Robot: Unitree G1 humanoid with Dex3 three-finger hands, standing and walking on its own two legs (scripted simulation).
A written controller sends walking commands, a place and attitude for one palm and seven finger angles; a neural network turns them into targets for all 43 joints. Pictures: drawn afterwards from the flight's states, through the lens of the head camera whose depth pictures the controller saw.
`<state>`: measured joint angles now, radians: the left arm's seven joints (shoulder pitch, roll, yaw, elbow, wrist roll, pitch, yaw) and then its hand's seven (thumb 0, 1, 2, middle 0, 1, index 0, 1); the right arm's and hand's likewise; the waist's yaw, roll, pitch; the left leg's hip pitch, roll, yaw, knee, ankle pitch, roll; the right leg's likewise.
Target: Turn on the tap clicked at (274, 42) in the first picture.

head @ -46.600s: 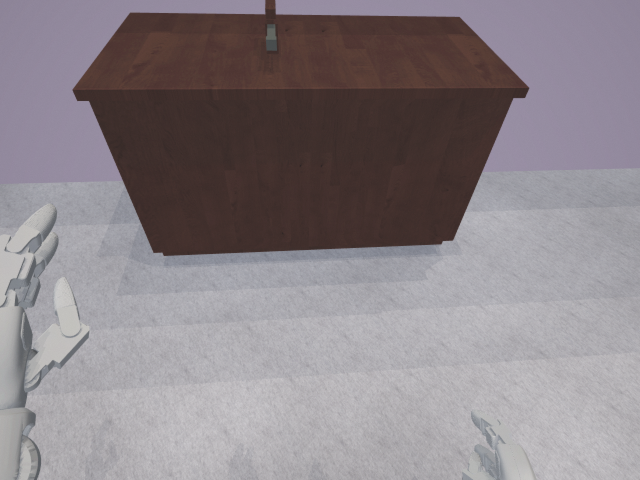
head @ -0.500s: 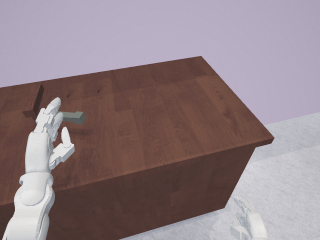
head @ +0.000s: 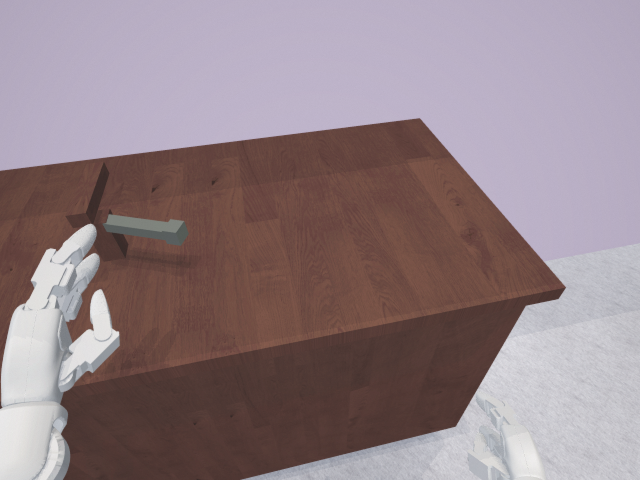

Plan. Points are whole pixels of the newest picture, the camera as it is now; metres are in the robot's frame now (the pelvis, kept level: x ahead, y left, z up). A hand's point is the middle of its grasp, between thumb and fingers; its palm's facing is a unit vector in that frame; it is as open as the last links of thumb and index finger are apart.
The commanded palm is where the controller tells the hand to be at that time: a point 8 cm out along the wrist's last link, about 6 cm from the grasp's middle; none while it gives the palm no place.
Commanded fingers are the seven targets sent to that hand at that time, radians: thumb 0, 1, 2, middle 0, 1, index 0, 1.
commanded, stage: draw the hand back beside the body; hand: left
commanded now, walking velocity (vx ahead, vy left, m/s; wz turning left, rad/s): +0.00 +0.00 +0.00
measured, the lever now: (175, 232) +0.44 +0.29 +0.07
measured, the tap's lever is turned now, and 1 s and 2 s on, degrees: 66 66 66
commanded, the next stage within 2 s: step back with the hand held close in 0.28 s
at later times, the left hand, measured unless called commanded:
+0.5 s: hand (92, 332) +0.20 +0.25 +0.16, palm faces +0.40 -0.84 -0.36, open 7.5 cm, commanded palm +0.15 +0.28 +0.17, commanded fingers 0.00 0.90 0.90 -0.20 -0.30 -0.20 -0.30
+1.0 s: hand (48, 388) +0.15 +0.27 +0.15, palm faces +0.37 -0.82 -0.43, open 7.5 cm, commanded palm +0.09 +0.31 +0.17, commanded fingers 0.00 0.90 0.90 -0.20 -0.30 -0.20 -0.30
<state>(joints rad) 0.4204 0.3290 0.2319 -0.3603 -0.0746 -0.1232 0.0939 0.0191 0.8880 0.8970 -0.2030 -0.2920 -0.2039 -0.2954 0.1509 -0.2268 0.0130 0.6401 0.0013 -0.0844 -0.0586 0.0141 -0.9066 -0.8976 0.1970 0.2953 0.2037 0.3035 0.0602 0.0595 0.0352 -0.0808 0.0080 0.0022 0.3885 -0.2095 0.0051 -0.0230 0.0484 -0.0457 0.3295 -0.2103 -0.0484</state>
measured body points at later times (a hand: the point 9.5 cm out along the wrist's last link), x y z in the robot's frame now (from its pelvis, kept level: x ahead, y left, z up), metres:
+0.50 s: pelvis -0.01 +0.00 +0.00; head -0.02 -0.01 +0.45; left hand +0.17 +0.29 +0.18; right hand +0.19 -0.21 -0.08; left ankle +0.01 +0.12 -0.75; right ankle -0.01 -0.09 -0.75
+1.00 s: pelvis -0.06 +0.03 -0.01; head -0.04 +0.03 +0.44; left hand +0.12 +0.31 +0.17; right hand +0.12 -0.21 -0.09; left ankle +0.01 +0.12 -0.75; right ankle -0.01 -0.09 -0.75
